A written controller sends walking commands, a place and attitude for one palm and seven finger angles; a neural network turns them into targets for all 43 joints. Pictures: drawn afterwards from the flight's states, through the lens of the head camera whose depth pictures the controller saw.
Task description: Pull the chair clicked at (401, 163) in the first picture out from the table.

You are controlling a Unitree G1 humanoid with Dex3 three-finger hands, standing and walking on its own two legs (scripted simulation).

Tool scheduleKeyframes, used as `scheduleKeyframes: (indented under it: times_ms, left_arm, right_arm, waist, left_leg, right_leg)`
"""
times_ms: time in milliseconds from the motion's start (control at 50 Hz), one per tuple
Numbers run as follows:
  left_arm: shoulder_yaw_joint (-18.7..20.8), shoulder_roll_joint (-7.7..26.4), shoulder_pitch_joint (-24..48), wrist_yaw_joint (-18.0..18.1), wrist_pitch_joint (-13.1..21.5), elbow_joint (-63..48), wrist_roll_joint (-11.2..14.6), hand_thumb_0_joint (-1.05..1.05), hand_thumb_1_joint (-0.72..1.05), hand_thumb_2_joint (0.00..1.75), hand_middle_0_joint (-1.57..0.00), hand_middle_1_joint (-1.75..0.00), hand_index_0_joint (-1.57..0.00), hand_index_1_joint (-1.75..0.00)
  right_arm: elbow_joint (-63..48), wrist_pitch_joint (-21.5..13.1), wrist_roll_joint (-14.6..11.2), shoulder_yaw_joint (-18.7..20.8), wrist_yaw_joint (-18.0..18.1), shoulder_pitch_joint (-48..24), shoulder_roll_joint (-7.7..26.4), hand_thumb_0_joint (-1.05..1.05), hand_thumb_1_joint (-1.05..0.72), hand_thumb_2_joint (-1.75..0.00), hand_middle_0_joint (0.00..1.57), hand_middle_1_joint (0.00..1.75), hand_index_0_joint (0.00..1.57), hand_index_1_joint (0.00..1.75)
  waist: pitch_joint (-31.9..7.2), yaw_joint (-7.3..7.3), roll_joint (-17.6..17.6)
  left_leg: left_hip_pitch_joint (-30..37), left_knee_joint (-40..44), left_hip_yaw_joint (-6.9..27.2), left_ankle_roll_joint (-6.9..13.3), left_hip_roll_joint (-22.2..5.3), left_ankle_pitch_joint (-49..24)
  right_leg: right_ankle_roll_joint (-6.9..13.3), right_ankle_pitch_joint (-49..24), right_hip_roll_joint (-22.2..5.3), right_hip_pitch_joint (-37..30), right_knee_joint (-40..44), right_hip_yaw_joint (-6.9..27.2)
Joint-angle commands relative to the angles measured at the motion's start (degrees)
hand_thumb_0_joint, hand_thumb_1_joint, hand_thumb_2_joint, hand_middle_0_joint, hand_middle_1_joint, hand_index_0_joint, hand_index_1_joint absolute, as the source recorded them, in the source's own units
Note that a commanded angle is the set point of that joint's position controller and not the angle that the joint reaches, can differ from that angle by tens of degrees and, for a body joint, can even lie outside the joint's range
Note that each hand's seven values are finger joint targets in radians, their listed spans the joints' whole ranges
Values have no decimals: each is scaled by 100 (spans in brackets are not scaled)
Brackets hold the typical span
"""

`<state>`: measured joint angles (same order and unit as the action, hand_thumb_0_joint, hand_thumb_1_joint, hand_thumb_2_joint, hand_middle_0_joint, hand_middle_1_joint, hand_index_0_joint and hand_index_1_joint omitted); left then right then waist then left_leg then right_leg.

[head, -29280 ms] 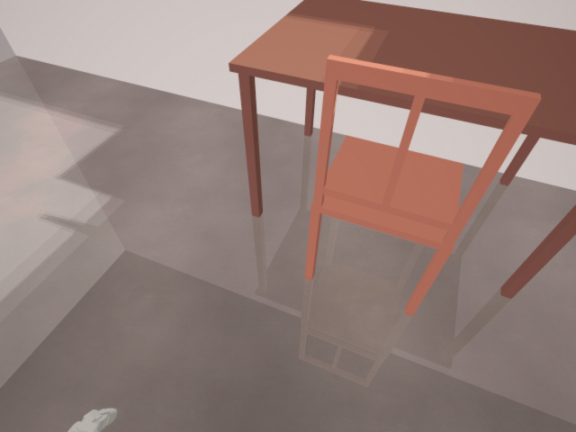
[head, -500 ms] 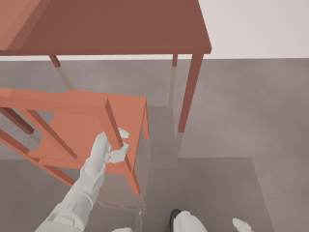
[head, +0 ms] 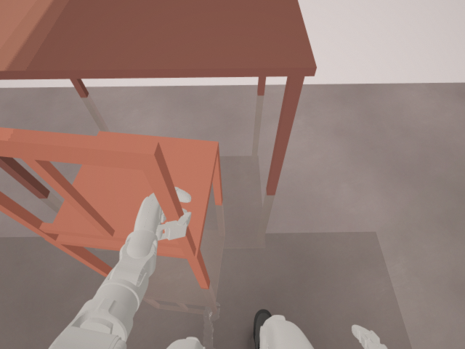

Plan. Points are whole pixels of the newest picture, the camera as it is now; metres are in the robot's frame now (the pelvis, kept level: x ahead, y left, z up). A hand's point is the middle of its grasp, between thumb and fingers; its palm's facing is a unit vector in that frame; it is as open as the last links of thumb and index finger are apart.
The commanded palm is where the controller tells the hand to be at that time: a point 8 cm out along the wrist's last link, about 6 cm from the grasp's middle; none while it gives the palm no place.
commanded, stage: step backward, pulling the chair out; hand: left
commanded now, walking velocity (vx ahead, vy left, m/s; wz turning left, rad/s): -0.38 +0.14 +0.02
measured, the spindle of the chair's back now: (78, 202) +0.39 +0.32 -0.06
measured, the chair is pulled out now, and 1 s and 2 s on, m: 0.17 0.20 0.21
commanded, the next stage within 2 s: none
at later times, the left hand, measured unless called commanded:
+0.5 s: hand (179, 226) +0.34 +0.11 -0.05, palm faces -0.05 -0.98 -0.17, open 6.1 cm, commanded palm +0.32 +0.16 -0.05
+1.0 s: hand (174, 239) +0.31 +0.12 -0.05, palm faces -0.02 -0.99 -0.17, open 6.2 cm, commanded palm +0.31 +0.17 -0.05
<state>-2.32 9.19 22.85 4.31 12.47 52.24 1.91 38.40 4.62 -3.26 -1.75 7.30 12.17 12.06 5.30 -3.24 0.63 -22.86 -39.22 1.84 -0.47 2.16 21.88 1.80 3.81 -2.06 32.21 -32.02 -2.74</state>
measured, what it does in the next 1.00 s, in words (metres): stands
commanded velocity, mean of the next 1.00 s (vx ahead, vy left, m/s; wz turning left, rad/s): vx -0.38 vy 0.02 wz -0.01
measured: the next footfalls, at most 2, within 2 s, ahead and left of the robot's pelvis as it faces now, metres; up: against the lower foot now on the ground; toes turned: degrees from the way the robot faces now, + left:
left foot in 1.10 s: -0.04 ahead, +0.11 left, +0.00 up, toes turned +0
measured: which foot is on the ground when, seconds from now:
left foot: down 0.00-0.94, up 0.96-1.00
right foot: down 0.00-1.00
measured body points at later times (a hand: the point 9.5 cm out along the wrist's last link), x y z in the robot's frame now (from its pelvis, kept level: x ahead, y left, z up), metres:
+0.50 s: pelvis -0.02 +0.00 +0.00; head +0.06 -0.01 +0.44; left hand +0.34 +0.16 -0.04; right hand +0.09 -0.25 -0.13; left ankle -0.03 +0.12 -0.72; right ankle +0.10 -0.10 -0.72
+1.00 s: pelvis -0.03 -0.01 +0.00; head +0.03 -0.02 +0.44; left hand +0.31 +0.17 -0.04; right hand +0.07 -0.24 -0.14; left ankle -0.04 +0.11 -0.71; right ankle +0.10 -0.11 -0.72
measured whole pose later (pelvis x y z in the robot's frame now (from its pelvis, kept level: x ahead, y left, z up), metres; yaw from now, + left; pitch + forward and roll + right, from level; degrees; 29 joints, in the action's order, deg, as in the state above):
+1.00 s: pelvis -0.03 -0.01 +0.00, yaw +0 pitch +3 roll +2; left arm -0.6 8.7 24.4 3.9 11.5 55.7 3.9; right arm 39.8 4.9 -3.6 -2.0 7.1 11.8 11.7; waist 5.0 -2.3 -0.5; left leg -23.5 -43.6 1.1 -0.2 2.8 25.8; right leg 2.1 5.4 -1.8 31.6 -33.9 -2.8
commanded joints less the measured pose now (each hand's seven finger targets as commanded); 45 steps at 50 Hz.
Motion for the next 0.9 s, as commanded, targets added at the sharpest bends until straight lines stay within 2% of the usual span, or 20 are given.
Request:
scheduleKeyframes:
  times_ms: [0,40,60,100,140,240,260,340,380,480,520,580,620,660,680,720,740,780,820,880]
  left_arm:
    - [183,999,1931,196,246,-1055,-204,0,90,90,-50,-145,-50,-145]
    - [212,995,1951,209,190,-989,-232,0,90,90,-50,-145,-50,-145]
    - [175,935,1919,216,166,-961,-237,0,90,90,-50,-145,-50,-145]
    - [58,837,1945,220,139,-1168,-249,0,90,90,-50,-145,-50,-145]
    - [-75,694,2181,165,177,-1652,-209,0,90,90,-50,-145,-50,-145]
    - [-28,622,2178,139,77,-1518,-192,0,90,90,-50,-145,-50,-145]
    - [-46,620,2262,129,110,-1590,-208,0,90,90,-50,-145,-50,-145]
    - [88,805,1991,111,96,-1361,-152,0,90,90,-50,-145,-50,-145]
    - [146,874,1944,110,112,-1284,-128,0,90,90,-50,-145,-50,-145]
    - [194,983,1797,151,111,-1157,-120,0,90,90,-50,-145,-50,-145]
    - [182,994,1734,173,92,-1155,-121,0,90,90,-50,-145,-50,-145]
    - [77,888,1709,177,111,-1334,-122,0,90,90,-50,-145,-50,-145]
    - [-3,834,1822,168,118,-1468,-125,0,90,90,-50,-145,-50,-145]
    - [-68,738,2125,164,119,-1568,-92,0,90,90,-50,-145,-50,-145]
    - [-32,762,2186,161,118,-1538,-77,0,90,90,-50,-145,-50,-145]
    - [32,866,2185,151,85,-1422,-89,0,90,90,-50,-145,-50,-145]
    - [5,847,2218,121,72,-1385,-104,0,90,90,-50,-145,-50,-145]
    - [-7,795,2228,84,56,-1274,-82,0,90,90,-50,-145,-50,-145]
    - [96,850,2278,137,93,-1147,-75,0,90,90,-50,-145,-50,-145]
    - [172,934,2057,116,161,-962,-51,0,90,90,-50,-145,-50,-145]
  right_arm:
    - [-433,-197,28,294,4,401,818,0,-90,-90,20,30,20,30]
    - [-356,-169,45,222,-8,421,831,0,-90,-90,20,30,20,30]
    - [-373,-144,58,207,21,397,888,0,-90,-90,20,30,20,30]
    - [-626,-59,68,224,113,149,1062,0,-90,-90,20,30,20,30]
    - [-766,-44,102,183,97,-78,858,0,-90,-90,20,30,20,30]
    - [-655,-55,155,274,74,46,841,0,-90,-90,20,30,20,30]
    - [-605,-40,155,294,74,177,842,0,-90,-90,20,30,20,30]
    - [-527,45,113,348,86,325,859,0,-90,-90,20,30,20,30]
    - [-535,82,81,349,87,341,839,0,-90,-90,20,30,20,30]
    - [-565,124,19,303,29,243,829,0,-90,-90,20,30,20,30]
    - [-584,130,9,271,27,203,872,0,-90,-90,20,30,20,30]
    - [-762,149,4,205,88,20,902,0,-90,-90,20,30,20,30]
    - [-898,158,-26,175,134,-146,882,0,-90,-90,20,30,20,30]
    - [-905,145,-28,161,195,-156,834,0,-90,-90,20,30,20,30]
    - [-829,130,-23,190,209,-28,821,0,-90,-90,20,30,20,30]
    - [-732,94,14,235,222,77,871,0,-90,-90,20,30,20,30]
    - [-719,74,46,228,200,20,865,0,-90,-90,20,30,20,30]
    - [-716,25,54,195,157,-174,874,0,-90,-90,20,30,20,30]
    - [-628,-1,18,231,194,-97,878,0,-90,-90,20,30,20,30]
    - [-530,-100,23,300,181,244,826,0,-90,-90,20,30,20,30]
  waist:
    - [-2610,109,707]
    - [-2630,29,492]
    - [-2566,11,342]
    - [-2351,100,-804]
    - [-2332,195,-1285]
    - [-2246,147,-350]
    - [-2568,67,-291]
    - [-2963,13,-164]
    - [-3001,19,190]
    - [-2716,59,432]
    - [-2604,61,260]
    - [-2404,109,-432]
    - [-2202,182,-894]
    - [-2095,199,-843]
    - [-2297,177,-545]
    - [-2507,120,-494]
    - [-2453,131,-725]
    - [-1661,244,-1112]
    - [-1579,276,-677]
    - [-2062,185,515]
  left_leg:
    - [615,-585,-17,57,96,565]
    - [844,424,52,79,-56,242]
    - [790,1183,266,135,-225,-289]
    - [201,1903,1056,353,-905,-1462]
    - [7,1925,798,341,-1100,-1702]
    - [486,1033,676,99,-1109,-3590]
    - [724,824,523,20,-1024,-3815]
    - [522,457,378,-99,-650,-2610]
    - [432,337,298,-34,-422,-1468]
    - [631,279,53,59,-37,252]
    - [804,719,93,105,-139,117]
    - [433,1688,528,275,-628,-475]
    - [-68,2086,624,381,-952,-313]
    - [-102,1927,561,372,-1036,-925]
    - [263,1691,473,317,-1019,-1639]
    - [742,1370,368,219,-1016,-2738]
    - [605,1388,401,186,-1082,-2758]
    - [-418,1765,635,289,-1328,-1551]
    - [-712,1534,632,357,-1268,-1039]
    - [-212,471,238,119,-472,-28]
  right_leg:
    - [397,1114,-1556,-1816,1992,1415]
    - [237,493,-1346,-1935,1596,887]
    - [67,425,-1028,-1938,1231,588]
    - [-197,-23,-274,-2054,72,219]
    - [-119,409,-225,-2131,-527,248]
    - [54,-865,-350,-1793,-528,484]
    - [77,-1777,-423,-1912,-420,555]
    - [218,-2482,-842,-2202,-129,916]
    - [212,-1718,-1008,-2233,375,1108]
    - [218,544,-1393,-2051,1705,1293]
    - [148,920,-1283,-1923,1775,1031]
    - [-184,1003,-518,-2065,1018,513]
    - [-196,1165,-242,-2249,232,309]
    - [-137,644,-189,-2198,-143,346]
    - [-141,90,-205,-2159,-137,372]
    - [-141,-843,-265,-2015,-205,401]
    - [-108,-750,-319,-1955,-397,418]
    - [-37,769,-263,-1832,-928,435]
    - [11,720,-257,-1956,-770,596]
    - [228,586,-901,-1667,408,1451]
